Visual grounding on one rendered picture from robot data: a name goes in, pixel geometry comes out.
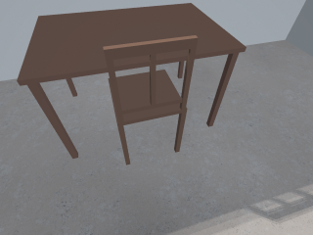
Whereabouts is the chair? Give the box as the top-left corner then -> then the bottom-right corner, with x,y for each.
103,35 -> 199,165

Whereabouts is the table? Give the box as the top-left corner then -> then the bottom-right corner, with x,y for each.
17,3 -> 246,159

